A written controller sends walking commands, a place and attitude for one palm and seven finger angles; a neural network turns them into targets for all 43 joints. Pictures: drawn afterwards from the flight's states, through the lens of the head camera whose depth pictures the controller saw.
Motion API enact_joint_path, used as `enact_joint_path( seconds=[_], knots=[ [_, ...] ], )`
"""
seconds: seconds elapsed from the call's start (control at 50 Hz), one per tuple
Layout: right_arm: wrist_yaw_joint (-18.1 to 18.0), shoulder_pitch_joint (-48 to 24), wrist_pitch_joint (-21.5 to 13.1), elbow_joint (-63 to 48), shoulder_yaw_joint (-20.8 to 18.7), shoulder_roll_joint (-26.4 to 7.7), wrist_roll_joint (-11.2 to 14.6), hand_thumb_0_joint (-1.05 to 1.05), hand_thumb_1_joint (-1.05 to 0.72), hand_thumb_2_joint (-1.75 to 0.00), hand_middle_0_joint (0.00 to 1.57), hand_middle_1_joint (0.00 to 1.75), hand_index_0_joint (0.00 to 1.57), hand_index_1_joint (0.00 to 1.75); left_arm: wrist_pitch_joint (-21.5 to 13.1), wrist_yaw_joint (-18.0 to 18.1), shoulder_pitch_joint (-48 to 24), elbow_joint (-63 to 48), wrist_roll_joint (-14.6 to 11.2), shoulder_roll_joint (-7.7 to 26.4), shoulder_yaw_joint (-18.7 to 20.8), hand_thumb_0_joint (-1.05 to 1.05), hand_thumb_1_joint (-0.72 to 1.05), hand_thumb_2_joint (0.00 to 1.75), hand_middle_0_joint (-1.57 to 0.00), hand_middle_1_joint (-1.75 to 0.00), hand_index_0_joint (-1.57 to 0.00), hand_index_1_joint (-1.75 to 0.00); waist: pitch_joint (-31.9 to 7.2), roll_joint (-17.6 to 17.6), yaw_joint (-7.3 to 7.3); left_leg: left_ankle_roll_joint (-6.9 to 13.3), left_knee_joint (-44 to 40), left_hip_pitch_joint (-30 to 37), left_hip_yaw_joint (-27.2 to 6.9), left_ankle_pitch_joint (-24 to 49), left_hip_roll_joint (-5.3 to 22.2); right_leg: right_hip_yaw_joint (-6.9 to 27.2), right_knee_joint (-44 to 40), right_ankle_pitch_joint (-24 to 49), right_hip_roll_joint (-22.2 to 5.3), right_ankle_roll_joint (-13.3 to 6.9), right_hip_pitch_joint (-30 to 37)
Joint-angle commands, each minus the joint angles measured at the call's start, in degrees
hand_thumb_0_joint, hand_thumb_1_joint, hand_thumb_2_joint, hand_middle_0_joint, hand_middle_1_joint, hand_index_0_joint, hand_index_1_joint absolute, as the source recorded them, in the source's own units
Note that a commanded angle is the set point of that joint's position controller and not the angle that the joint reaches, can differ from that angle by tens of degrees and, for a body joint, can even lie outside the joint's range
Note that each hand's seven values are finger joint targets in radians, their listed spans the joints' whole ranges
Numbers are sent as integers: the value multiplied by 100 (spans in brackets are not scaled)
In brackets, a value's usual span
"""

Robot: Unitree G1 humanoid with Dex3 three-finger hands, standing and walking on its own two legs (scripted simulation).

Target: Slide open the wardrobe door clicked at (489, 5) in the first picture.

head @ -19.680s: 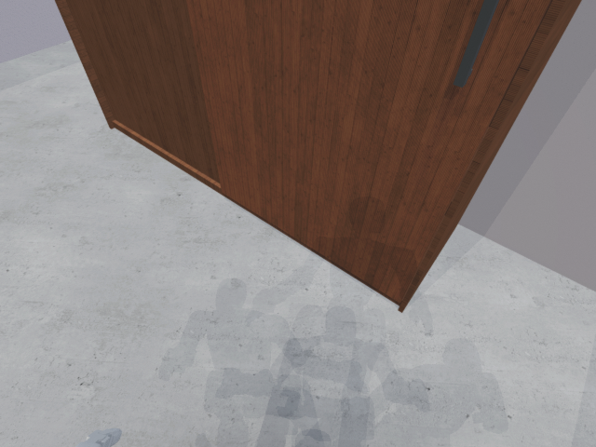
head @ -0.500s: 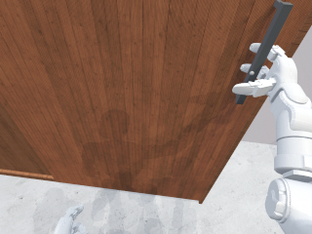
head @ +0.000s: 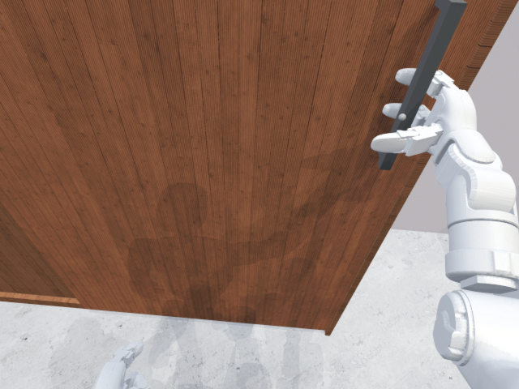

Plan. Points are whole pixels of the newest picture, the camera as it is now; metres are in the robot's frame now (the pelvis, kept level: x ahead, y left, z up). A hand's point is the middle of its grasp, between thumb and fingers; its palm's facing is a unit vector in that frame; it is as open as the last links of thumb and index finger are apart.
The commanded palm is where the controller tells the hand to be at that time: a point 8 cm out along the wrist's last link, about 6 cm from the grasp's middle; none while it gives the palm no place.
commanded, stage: grip the handle and tug to test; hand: right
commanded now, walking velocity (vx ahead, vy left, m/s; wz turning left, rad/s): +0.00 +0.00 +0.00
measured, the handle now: (409, 94) +0.49 -0.19 +0.26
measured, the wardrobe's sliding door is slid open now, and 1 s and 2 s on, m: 0.00 0.00 0.00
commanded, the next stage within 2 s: tug the door sideways, standing still in 1.38 s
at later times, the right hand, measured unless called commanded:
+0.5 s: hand (401, 116) +0.43 -0.16 +0.25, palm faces +0.05 +1.00 +0.00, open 8.1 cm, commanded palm +0.40 -0.21 +0.25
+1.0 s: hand (401, 115) +0.43 -0.16 +0.25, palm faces +0.05 +1.00 +0.00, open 5.7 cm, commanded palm +0.40 -0.21 +0.25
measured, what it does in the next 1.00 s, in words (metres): stands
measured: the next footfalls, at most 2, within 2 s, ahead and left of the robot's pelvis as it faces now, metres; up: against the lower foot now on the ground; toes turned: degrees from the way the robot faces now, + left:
none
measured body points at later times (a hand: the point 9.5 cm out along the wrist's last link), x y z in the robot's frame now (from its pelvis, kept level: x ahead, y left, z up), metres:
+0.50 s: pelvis +0.00 +0.00 +0.00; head -0.01 +0.02 +0.45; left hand +0.12 +0.26 -0.11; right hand +0.42 -0.22 +0.25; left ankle +0.00 +0.12 -0.74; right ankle -0.05 -0.10 -0.74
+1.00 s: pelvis +0.00 +0.00 +0.00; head -0.01 +0.02 +0.45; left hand +0.15 +0.25 -0.10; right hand +0.43 -0.22 +0.25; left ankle +0.00 +0.12 -0.74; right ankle -0.05 -0.10 -0.74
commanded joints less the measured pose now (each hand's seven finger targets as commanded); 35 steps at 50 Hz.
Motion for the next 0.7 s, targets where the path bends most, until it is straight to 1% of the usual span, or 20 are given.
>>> enact_joint_path(
  seconds=[0.0, 0.02, 0.06, 0.12, 0.16, 0.2, 0.26, 0.3, 0.32, 0.4, 0.44, 0.46, 0.48, 0.52, 0.54, 0.58, 0.6, 0.62, 0.64, 0.68],
  knots=[
    [34, -2996, -474, -1207, -270, -1183, 69, 0, 36, -36, 32, 122, 32, 122, -237, 61, -423, -782, 31, 762, 248, 0, 90, 90, -20, -30, -20, -30, -1776, 258, 86, 250, 48, 901, -212, 2156, -46, 277, -107, 2532, -97, -22, 375],
    [38, -2983, -481, -1170, -180, -1055, 65, 0, 31, -38, 32, 123, 32, 123, -228, 55, -430, -792, 26, 736, 224, 0, 90, 90, -20, -30, -20, -30, -1736, 106, 91, 252, 49, 894, -224, 2181, -39, 252, -116, 2541, -81, -22, 347],
    [45, -3114, -498, -990, -105, -1011, 60, 0, 22, -42, 33, 124, 33, 124, -221, 64, -390, -747, 10, 740, 227, 0, 90, 90, -20, -30, -20, -30, -1570, 304, 167, 233, 6, 793, -218, 2063, -47, 258, -134, 2346, -92, -31, 278],
    [44, -3146, -606, -1171, -185, -1119, 39, 0, 8, -48, 35, 126, 35, 126, -251, 58, -392, -796, 22, 746, 242, 0, 90, 90, -20, -30, -20, -30, -1803, 92, 107, 256, 27, 897, -241, 2129, -46, 263, -129, 2507, -87, -32, 401],
    [62, -3202, -613, -1145, -28, -940, 50, 0, -1, -52, 35, 127, 35, 127, -253, 52, -390, -792, 17, 726, 221, 0, 90, 90, -20, -30, -20, -30, -1703, 63, 150, 253, 17, 846, -229, 2086, -50, 266, -149, 2445, -81, -12, 364],
    [71, -3090, -641, -1029, -107, -1018, 76, 0, -11, -56, 36, 129, 36, 129, -262, 59, -372, -790, 18, 762, 249, 0, 90, 90, -20, -30, -20, -30, -1684, 326, 136, 239, -20, 877, -220, 2042, -59, 264, -156, 2356, -101, -50, 342],
    [92, -3088, -686, -1113, -265, -1191, 75, 0, -25, -62, 38, 131, 38, 131, -283, 57, -368, -814, 25, 756, 233, 0, 90, 90, -20, -30, -20, -30, -1753, 109, 87, 261, -11, 965, -250, 2064, -47, 261, -200, 2317, -72, -38, 297],
    [101, -2942, -741, -1303, -275, -1204, 78, 0, -34, -66, 39, 132, 39, 132, -290, 46, -397, -861, 25, 767, 260, 0, 90, 90, -20, -30, -20, -30, -1870, 118, 46, 261, -1, 1056, -243, 2172, -50, 246, -175, 2509, -92, -41, 389],
    [99, -2780, -737, -1276, -457, -1349, 99, 0, -39, -68, 40, 133, 40, 133, -289, 39, -369, -863, 37, 775, 255, 0, 90, 90, -20, -30, -20, -30, -1917, 237, 6, 255, 7, 1147, -239, 2241, -61, 248, -195, 2535, -87, -41, 337],
    [176, -2799, -669, -1171, -263, -1194, 113, 0, -57, -76, 42, 135, 42, 135, -275, 62, -411, -873, -4, 791, 260, 0, 90, 90, -20, -30, -20, -30, -1635, 242, 75, 241, -68, 999, -245, 2029, -64, 209, -244, 2247, -99, -71, 270],
    [165, -2864, -641, -1140, -414, -1414, 91, 0, -67, -80, 43, 137, 43, 137, -276, 75, -367, -846, -2, 805, 248, 0, 90, 90, -20, -30, -20, -30, -1651, 251, 68, 242, -85, 1012, -255, 1996, -71, 221, -268, 2184, -82, -73, 225],
    [168, -2899, -634, -1192, -387, -1348, 105, 0, -71, -82, 43, 137, 43, 137, -294, 72, -377, -856, 4, 795, 257, 0, 90, 90, -20, -30, -20, -30, -1705, 132, 71, 238, -82, 1004, -272, 2046, -62, 193, -248, 2188, -73, -75, 265],
    [158, -2719, -611, -1107, -531, -1470, 106, 0, -76, -84, 44, 138, 44, 138, -293, 69, -350, -850, 8, 798, 260, 0, 90, 90, -20, -30, -20, -30, -1727, 262, 31, 239, -72, 1063, -268, 2117, -72, 192, -237, 2236, -74, -79, 233],
    [177, -2620, -630, -1241, -587, -1569, 94, 0, -85, -88, 44, 139, 44, 139, -274, 59, -366, -895, 5, 810, 262, 0, 90, 90, -20, -30, -20, -30, -1813, 205, -9, 240, -60, 1190, -272, 2232, -60, 167, -245, 2356, -70, -78, 222],
    [184, -2685, -631, -1311, -474, -1477, 79, 0, -90, -90, 45, 140, 45, 140, -267, 60, -390, -899, -6, 797, 257, 0, 90, 90, -20, -30, -20, -30, -1783, 214, 26, 236, -64, 1159, -275, 2245, -67, 159, -243, 2370, -71, -84, 250],
    [180, -2797, -603, -1295, -317, -1272, 86, 0, -90, -90, 45, 140, 45, 140, -276, 47, -371, -867, -4, 781, 263, 0, 90, 90, -20, -30, -20, -30, -1702, 160, 88, 234, -74, 1026, -253, 2213, -75, 169, -233, 2357, -80, -69, 300],
    [179, -2672, -615, -1365, -353, -1323, 87, 0, -90, -90, 45, 140, 45, 140, -278, 45, -383, -909, -2, 802, 281, 0, 90, 90, -20, -30, -20, -30, -1756, 250, 38, 236, -69, 1102, -255, 2245, -72, 171, -218, 2443, -94, -83, 316],
    [176, -2671, -598, -1414, -397, -1379, 71, 0, -90, -90, 45, 140, 45, 140, -267, 42, -403, -914, -12, 792, 265, 0, 90, 90, -20, -30, -20, -30, -1773, 82, 24, 243, -48, 1093, -263, 2258, -77, 170, -221, 2480, -88, -74, 329],
    [183, -2819, -576, -1471, -208, -1189, 56, 0, -90, -90, 45, 140, 45, 140, -259, 40, -413, -909, -11, 773, 255, 0, 90, 90, -20, -30, -20, -30, -1762, 25, 77, 242, -50, 1028, -261, 2247, -80, 169, -212, 2487, -75, -71, 385],
    [158, -2831, -530, -1419, -231, -1192, 62, 0, -90, -90, 45, 140, 45, 140, -261, 39, -375, -875, -7, 780, 268, 0, 90, 90, -20, -30, -20, -30, -1766, 167, 89, 240, -46, 990, -243, 2264, -94, 202, -199, 2547, -94, -56, 420]
  ],
)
